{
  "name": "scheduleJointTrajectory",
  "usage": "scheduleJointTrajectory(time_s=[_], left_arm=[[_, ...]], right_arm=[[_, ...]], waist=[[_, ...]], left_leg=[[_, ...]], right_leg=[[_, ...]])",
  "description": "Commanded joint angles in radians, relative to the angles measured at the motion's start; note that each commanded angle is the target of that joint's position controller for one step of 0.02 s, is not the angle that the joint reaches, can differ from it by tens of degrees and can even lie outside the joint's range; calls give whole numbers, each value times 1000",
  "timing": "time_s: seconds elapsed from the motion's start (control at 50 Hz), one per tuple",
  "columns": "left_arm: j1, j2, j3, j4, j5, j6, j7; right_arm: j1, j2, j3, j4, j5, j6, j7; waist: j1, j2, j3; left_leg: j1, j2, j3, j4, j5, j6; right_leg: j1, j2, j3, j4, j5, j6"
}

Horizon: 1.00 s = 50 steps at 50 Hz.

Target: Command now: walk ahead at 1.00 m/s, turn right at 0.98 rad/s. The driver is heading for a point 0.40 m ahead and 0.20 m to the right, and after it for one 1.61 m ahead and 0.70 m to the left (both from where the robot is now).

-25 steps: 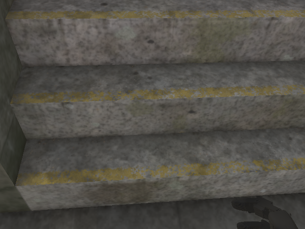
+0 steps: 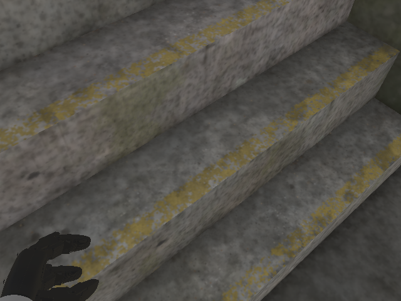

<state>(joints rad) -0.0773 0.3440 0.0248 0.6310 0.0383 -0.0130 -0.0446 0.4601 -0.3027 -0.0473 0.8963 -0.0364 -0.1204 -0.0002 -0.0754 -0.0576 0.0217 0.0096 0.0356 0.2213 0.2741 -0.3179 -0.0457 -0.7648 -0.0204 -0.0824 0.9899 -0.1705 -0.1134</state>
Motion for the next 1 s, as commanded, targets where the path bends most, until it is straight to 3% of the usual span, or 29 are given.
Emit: scheduleJointTrajectory(time_s=[0.02, 0.08, 0.1, 0.12, 0.14, 0.16, 0.2, 0.24, 0.28, 0.3, 0.36, 0.4, 0.42, 0.44, 0.46, 0.48, 0.5, 0.52, 0.54, 0.58, 0.6, 0.64, 0.7, 0.76, 0.82, 0.88, 0.94, 0.98, 1.0], left_arm=[[173, -3, -18, -52, 17, 32, 15], [489, 122, 51, 29, -6, 24, 37], [507, 136, 77, 71, -45, 13, 31], [495, 177, 93, 90, -50, 5, 32], [458, 260, 97, 52, -18, 7, 36], [463, 288, 122, 6, 9, 18, 48], [487, 179, 82, 66, 22, 10, 71], [492, 89, 51, 133, 7, -31, 70], [333, 81, 30, 136, 7, -48, 43], [307, 74, 24, 122, -12, -78, 39], [316, 103, 45, 117, -43, -89, 61], [346, 185, 96, 102, -96, -74, 58], [383, 217, 131, 120, -112, -84, 63], [370, 180, 115, 85, -124, -71, 53], [361, 105, 94, 110, -61, -71, 20], [232, -6, 56, 39, -6, -93, 2], [17, -111, 16, -22, 33, -104, -3], [12, -207, -17, -83, 31, -92, 7], [-8, -231, -43, -95, 61, -77, 27], [-31, -236, -66, -143, 53, -57, 57], [54, -198, -54, -128, 44, -38, 59], [260, -139, -25, -115, 1, 16, 56], [135, -30, 16, -139, 5, 48, 72], [64, -55, 7, -180, 6, 32, 56], [59, -61, 2, -202, -11, 25, 46], [141, -134, -16, -139, -82, 24, 37], [218, -143, -10, -7, -91, 26, 95], [269, -2, 0, -3, -19, -34, 52], [338, 6, 18, 17, -45, -33, 32]], right_arm=[[-177, -160, -15, -116, -1, -30, -12], [-311, -153, -15, -182, 20, 10, 5], [-361, -117, -13, -189, 37, 39, 8], [-348, -10, 14, -238, -1, 55, 24], [-267, 83, 47, -338, -34, 37, -4], [-304, 49, 44, -418, -1, 19, -36], [-455, 93, 75, -490, -18, 8, -65], [-502, 183, 112, -533, -51, 40, -67], [-547, 192, 133, -570, -35, 80, -84], [-588, 166, 130, -576, -29, 104, -93], [-532, 160, 123, -599, -53, 117, -82], [-376, 150, 105, -511, 3, 108, -100], [-338, 91, 77, -546, 23, 93, -120], [-175, -12, 40, -462, 11, 85, -119], [-163, -31, 20, -332, 25, 100, -126], [-177, 27, 9, -295, 41, 120, -129], [-106, 108, 14, -212, 62, 123, -121], [-81, 115, 11, -131, 45, 112, -132], [-29, 173, 15, -47, 26, 101, -127], [-81, 239, 40, -37, 21, 66, -90], [-143, 194, 34, -58, 52, 48, -80], [-355, 31, -21, -136, 15, 48, -101], [-286, -38, -48, -157, 35, 57, -109], [-241, -99, -82, -189, 13, 88, -102], [-239, -100, -99, -220, 10, 122, -99], [-232, -3, -85, -230, 12, 179, -123], [-113, 90, -56, -245, -34, 193, -132], [6, 99, -63, -331, 31, 171, -113], [-9, 101, -46, -323, 30, 151, -128]], waist=[[211, 195, -158], [342, 170, -273], [381, -50, -156], [287, -162, 24], [154, -137, -108], [174, -39, -332], [123, 20, -170], [18, 62, 2], [-79, 147, 92], [-46, 130, 114], [-43, 130, 10], [-61, -10, -251], [-88, -72, -342], [-155, 347, -583], [-126, 809, -740], [-115, 697, -705], [-150, 402, -447], [-82, 238, -246], [-58, 26, -81], [45, -130, 3], [113, -138, 35], [236, 57, 11], [146, 57, -50], [97, 123, -86], [80, 192, -122], [39, 258, -116], [-51, 82, -65], [-113, -234, -123], [-81, -223, -182]], left_leg=[[-43, 246, 2, 186, 1611, 28], [-187, 240, -29, 702, 1336, 74], [-482, 65, 48, 1098, 480, 69], [-860, -54, 9, 1659, -110, 57], [-1029, -56, -139, 1988, -113, 33], [-1186, -100, -193, 2240, -114, 36], [-1470, -77, -259, 2600, -256, 63], [-1520, -38, -350, 2609, -309, 121], [-1273, -24, -243, 2175, -180, 103], [-1154, -27, -175, 2074, -164, 82], [-865, 7, -127, 1680, -151, 104], [-342, -106, -98, 1188, -127, 108], [-192, -52, -401, 981, -366, 152], [26, 76, -673, 620, -603, 227], [5, 103, -954, 496, -471, 308], [-63, 67, -960, 603, -405, 318], [-209, -62, -659, 806, -189, 268], [-318, -48, -644, 735, -137, 231], [-434, -103, -570, 646, -104, 188], [-515, -142, -503, 390, 259, 174], [-547, -135, -549, 309, 674, 214], [-699, -25, -877, 364, 720, 295], [-639, 1, -959, 408, 348, 324], [-549, -23, -966, 507, 66, 322], [-522, -71, -911, 626, 44, 267], [-519, -191, -706, 742, 26, 158], [-641, -351, -456, 1209, -278, 78], [-1089, -297, -197, 1942, -610, 13], [-1236, -249, -189, 2058, -506, 23]], right_leg=[[344, 53, -104, -20, -23, -49], [744, 68, -41, -336, 143, -125], [917, 74, -4, -597, 356, -154], [913, 28, 143, -514, 593, -192], [994, -96, 371, -364, 1202, -291], [1131, -276, 681, -552, 815, -410], [968, -286, 765, -698, 201, -335], [633, -259, 650, -681, 165, -218], [208, -115, 458, -804, -67, -120], [81, -91, 472, -889, 29, -141], [214, -34, 346, -882, 716, -116], [383, -75, 251, -691, 1739, -104], [427, -117, 343, -399, 1824, -46], [335, 45, 212, -44, 1492, 75], [336, 171, 283, 447, 222, 53], [211, 235, 405, 877, 36, 84], [26, 242, 400, 1067, -107, 89], [-156, 230, 446, 1067, -196, 80], [-174, 186, 362, 1012, -257, 103], [-91, 74, 194, 786, -327, 146], [-42, 75, 108, 671, -340, 171], [29, 74, 164, 685, -103, 228], [53, 57, 245, 610, 114, 230], [83, 76, 276, 451, 75, 185], [229, 51, 302, 98, 125, 150], [524, 18, 189, -626, 454, 155], [837, -109, 105, -1148, 1156, 220], [1056, -304, 98, -407, 1976, 170], [1134, -338, 97, -370, 1986, 154]])
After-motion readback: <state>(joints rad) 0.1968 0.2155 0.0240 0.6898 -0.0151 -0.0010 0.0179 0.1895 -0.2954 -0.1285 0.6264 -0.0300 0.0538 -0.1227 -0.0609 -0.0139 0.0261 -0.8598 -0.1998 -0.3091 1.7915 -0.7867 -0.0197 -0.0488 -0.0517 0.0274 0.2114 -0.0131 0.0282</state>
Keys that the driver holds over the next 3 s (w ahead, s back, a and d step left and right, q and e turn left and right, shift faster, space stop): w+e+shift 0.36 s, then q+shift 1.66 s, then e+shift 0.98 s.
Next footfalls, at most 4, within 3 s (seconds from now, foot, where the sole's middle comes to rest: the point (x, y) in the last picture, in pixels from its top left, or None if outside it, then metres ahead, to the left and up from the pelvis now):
0.10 right None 0.19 -0.04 -0.77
0.44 left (173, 274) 0.42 0.05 -0.46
0.58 left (169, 281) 0.44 0.07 -0.55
0.94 right None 0.23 -0.27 -0.77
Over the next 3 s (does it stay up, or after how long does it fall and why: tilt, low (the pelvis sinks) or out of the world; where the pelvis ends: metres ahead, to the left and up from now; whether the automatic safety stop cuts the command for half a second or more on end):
stays up -0.01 -0.33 0.00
